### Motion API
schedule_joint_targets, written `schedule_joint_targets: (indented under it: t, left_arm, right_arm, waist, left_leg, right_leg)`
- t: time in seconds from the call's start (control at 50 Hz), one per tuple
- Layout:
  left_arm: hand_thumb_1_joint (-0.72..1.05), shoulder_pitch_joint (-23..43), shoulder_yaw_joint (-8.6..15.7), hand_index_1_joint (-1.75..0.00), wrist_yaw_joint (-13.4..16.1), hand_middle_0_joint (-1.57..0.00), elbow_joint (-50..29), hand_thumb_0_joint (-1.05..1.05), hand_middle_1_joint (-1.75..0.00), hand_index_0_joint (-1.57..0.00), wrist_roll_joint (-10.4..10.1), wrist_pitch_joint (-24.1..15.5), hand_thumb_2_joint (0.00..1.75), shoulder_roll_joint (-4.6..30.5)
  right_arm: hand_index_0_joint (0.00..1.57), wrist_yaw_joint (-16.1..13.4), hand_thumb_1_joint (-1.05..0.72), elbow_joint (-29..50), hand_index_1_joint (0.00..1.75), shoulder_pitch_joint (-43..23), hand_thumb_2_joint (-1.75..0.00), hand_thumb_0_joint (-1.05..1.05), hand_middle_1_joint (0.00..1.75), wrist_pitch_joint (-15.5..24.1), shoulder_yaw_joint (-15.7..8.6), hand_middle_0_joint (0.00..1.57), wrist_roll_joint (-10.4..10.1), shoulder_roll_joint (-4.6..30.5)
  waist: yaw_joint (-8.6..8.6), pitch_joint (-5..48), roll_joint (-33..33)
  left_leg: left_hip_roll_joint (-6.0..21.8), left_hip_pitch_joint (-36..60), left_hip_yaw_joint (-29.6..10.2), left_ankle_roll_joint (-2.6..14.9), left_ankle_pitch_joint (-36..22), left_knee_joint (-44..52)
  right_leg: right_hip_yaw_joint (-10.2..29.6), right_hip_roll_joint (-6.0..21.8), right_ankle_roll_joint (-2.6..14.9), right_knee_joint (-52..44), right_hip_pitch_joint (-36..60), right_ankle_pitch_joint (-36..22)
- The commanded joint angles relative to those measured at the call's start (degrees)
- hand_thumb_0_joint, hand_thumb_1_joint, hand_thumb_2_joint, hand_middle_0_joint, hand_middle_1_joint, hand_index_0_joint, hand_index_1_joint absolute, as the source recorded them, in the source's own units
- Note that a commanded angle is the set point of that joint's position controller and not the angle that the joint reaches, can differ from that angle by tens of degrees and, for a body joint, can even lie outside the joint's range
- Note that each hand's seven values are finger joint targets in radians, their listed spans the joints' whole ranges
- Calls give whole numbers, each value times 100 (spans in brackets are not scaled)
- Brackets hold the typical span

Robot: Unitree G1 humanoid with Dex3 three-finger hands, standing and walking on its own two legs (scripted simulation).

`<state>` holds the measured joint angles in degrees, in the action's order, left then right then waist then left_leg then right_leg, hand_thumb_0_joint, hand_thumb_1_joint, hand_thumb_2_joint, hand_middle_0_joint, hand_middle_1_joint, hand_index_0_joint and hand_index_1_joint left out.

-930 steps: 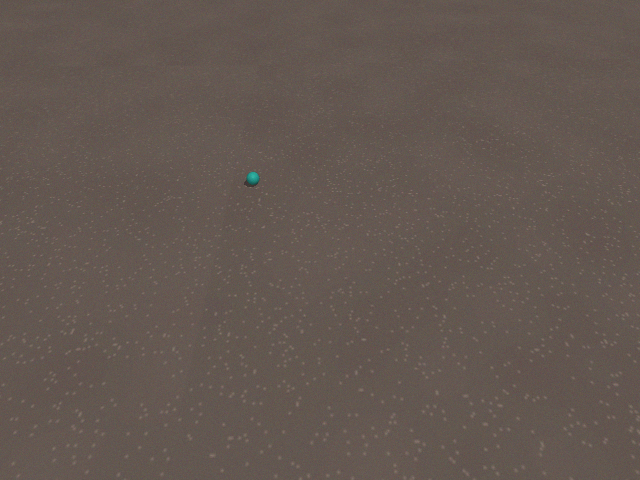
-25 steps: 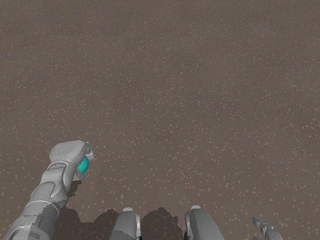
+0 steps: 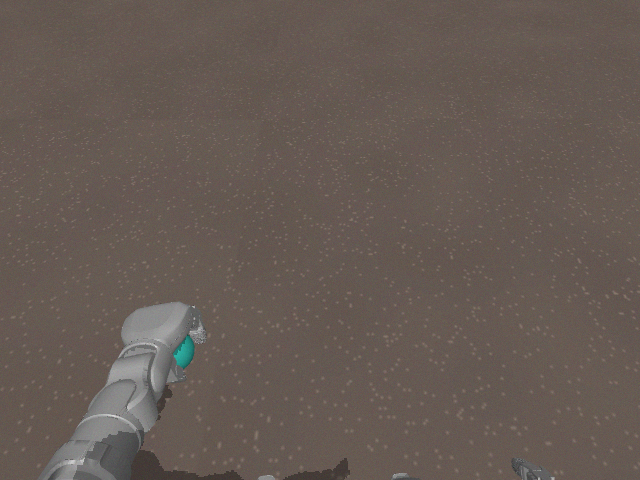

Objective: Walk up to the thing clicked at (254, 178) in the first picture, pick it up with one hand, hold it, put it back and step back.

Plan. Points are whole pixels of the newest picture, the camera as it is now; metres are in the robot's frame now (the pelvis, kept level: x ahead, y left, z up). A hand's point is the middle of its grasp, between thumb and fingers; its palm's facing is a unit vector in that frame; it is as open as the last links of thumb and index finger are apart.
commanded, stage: hold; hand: left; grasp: from above
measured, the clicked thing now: (172, 351) +0.34 +0.24 -0.10
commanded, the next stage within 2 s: crouch in 1.92 s
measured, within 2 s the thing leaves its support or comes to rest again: neither
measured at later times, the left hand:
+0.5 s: hand (166, 337) +0.33 +0.22 -0.03, palm faces -0.45 -0.06 -0.89, open 7.5 cm
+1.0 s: hand (168, 348) +0.30 +0.21 -0.01, palm faces -0.44 -0.06 -0.90, open 7.5 cm
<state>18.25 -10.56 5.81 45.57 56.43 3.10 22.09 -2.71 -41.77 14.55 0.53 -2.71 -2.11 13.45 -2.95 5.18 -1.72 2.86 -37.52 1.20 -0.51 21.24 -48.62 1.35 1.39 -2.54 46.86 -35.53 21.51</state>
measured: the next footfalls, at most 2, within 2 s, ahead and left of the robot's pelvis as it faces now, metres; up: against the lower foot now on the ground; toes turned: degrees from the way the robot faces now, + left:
none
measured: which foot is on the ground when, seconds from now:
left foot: down 0.00-1.00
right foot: down 0.00-1.00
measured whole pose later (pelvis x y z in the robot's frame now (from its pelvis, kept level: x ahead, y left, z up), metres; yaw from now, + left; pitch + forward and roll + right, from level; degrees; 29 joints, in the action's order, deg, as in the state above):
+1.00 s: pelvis +0.01 -0.01 +0.03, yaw +0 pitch +2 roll +0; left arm 13.2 -11.9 -1.5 35.8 57.1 1.9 22.0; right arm -2.4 -38.0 11.7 -4.5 -2.5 -3.4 14.7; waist -0.1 2.3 -2.5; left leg 2.5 -20.2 2.3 -1.3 14.8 -32.6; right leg 1.9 1.6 -1.7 33.8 -19.9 16.4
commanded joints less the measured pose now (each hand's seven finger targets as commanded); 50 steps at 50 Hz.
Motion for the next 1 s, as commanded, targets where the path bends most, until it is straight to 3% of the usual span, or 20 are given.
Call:
schedule_joint_targets:
  t: [0.0,0.04,0.12,0.24,0.32,0.34,0.38,0.4,0.44,0.5,0.68,0.7,0.8,0.84,0.86,0.96,0.98]
  left_arm:
    - [68,1740,370,-59,195,-100,-1132,0,-63,-104,62,-80,55,1094]
    - [66,1761,475,-61,239,-95,-1236,0,-66,-101,103,-88,55,1208]
    - [64,1897,425,-59,175,-96,-1298,0,-63,-100,214,-125,56,1243]
    - [66,1556,342,-59,-15,-98,-1086,0,-63,-102,85,-101,58,1035]
    - [66,1451,438,-60,-196,-97,-1344,0,-65,-101,78,-143,59,1187]
    - [67,1451,333,-60,-234,-98,-1344,0,-64,-103,90,-148,58,1073]
    - [68,1504,464,-60,-262,-97,-1533,0,-65,-103,98,-176,56,1237]
    - [66,1464,425,-60,-290,-96,-1498,0,-65,-101,100,-182,57,1164]
    - [67,1533,462,-58,-292,-97,-1652,0,-63,-102,119,-207,54,1222]
    - [67,1557,572,-60,-270,-96,-1777,0,-66,-101,127,-240,57,1321]
    - [67,1478,380,-61,-311,-96,-1873,0,-67,-101,116,-157,57,1114]
    - [68,1465,480,-61,-313,-97,-1960,0,-66,-102,111,-158,57,1232]
    - [68,1380,376,-62,-419,-96,-1924,0,-68,-102,89,-103,55,1139]
    - [67,1361,476,-62,-446,-95,-1977,0,-67,-101,75,-119,55,1244]
    - [67,1407,390,-62,-459,-94,-1997,0,-68,-100,67,-102,54,1125]
    - [69,1362,480,-61,-523,-95,-2120,0,-68,-101,33,-132,51,1247]
    - [68,1389,385,-62,-546,-94,-2088,0,-68,-101,68,-128,51,1173]
  right_arm:
    - [20,-51,-90,625,30,-90,-90,0,30,168,-253,20,-22,863]
    - [20,-40,-90,615,30,-92,-90,0,30,151,-262,20,-25,875]
    - [20,-35,-90,590,30,-69,-90,0,30,109,-296,20,-29,911]
    - [20,27,-90,650,30,-109,-90,0,30,52,-308,20,-37,906]
    - [20,36,-90,776,30,-202,-90,0,30,-8,-312,20,-59,907]
    - [20,35,-90,800,30,-231,-90,0,30,-25,-300,20,-59,880]
    - [20,31,-90,842,30,-257,-90,0,30,-49,-303,20,-80,911]
    - [20,31,-90,852,30,-232,-90,0,30,-65,-296,20,-77,894]
    - [20,19,-90,877,30,-249,-90,0,30,-93,-292,20,-69,900]
    - [20,16,-90,923,30,-321,-90,0,30,-119,-284,20,-72,895]
    - [20,10,-90,984,30,-462,-90,0,30,-209,-268,20,-95,884]
    - [20,15,-90,1016,30,-490,-90,0,30,-217,-282,20,-110,910]
    - [20,3,-90,1073,30,-617,-90,0,30,-262,-230,20,-126,867]
    - [20,-4,-90,1104,30,-683,-90,0,30,-272,-216,20,-134,862]
    - [20,-4,-90,1101,30,-671,-90,0,30,-273,-198,20,-127,838]
    - [20,-33,-90,1159,30,-793,-90,0,30,-270,-172,20,-150,850]
    - [20,-38,-90,1155,30,-798,-90,0,30,-267,-156,20,-142,819]
  waist:
    - [44,1550,-190]
    - [84,1681,-201]
    - [62,1649,-172]
    - [93,1370,-19]
    - [197,1402,-31]
    - [148,1373,43]
    - [217,1408,-86]
    - [158,1380,-31]
    - [198,1455,-72]
    - [219,1396,-70]
    - [218,1275,103]
    - [273,1309,47]
    - [284,1065,170]
    - [320,1049,162]
    - [238,1089,166]
    - [329,982,101]
    - [258,926,144]
  left_leg:
    - [-250,1580,-92,6,-1252,945]
    - [-260,1755,-83,-5,-1461,997]
    - [-258,1970,-55,-1,-1866,1070]
    - [-292,1948,4,16,-1879,1241]
    - [-310,2015,56,28,-1995,1323]
    - [-321,2017,66,51,-2043,1317]
    - [-306,2101,66,30,-2098,1384]
    - [-296,2111,71,38,-2169,1374]
    - [-289,2182,63,43,-2282,1390]
    - [-323,2207,99,62,-2125,1443]
    - [-329,2423,143,110,-2076,1621]
    - [-330,2444,147,95,-2016,1673]
    - [-342,2399,159,127,-1802,1792]
    - [-363,2436,188,137,-1597,1865]
    - [-355,2490,187,144,-1610,1861]
    - [-356,2540,208,135,-1409,1996]
    - [-344,2518,185,144,-1405,2003]
  right_leg:
    - [-180,-353,296,-837,646,-1096]
    - [-179,-345,291,-876,836,-1274]
    - [-163,-356,282,-978,978,-1620]
    - [-148,-352,267,-1193,1215,-1665]
    - [-143,-358,257,-1273,1488,-1770]
    - [-120,-346,247,-1281,1450,-1889]
    - [-132,-357,265,-1287,1524,-1864]
    - [-132,-361,260,-1279,1499,-1928]
    - [-136,-365,259,-1289,1548,-2036]
    - [-103,-332,234,-1377,1602,-1962]
    - [-105,-304,201,-1580,1685,-1974]
    - [-112,-304,210,-1598,1772,-1877]
    - [-103,-282,201,-1752,1727,-1697]
    - [-78,-263,195,-1844,1782,-1482]
    - [-58,-262,192,-1832,1757,-1516]
    - [-52,-257,208,-1952,1805,-1262]
    - [-65,-259,207,-1964,1743,-1257]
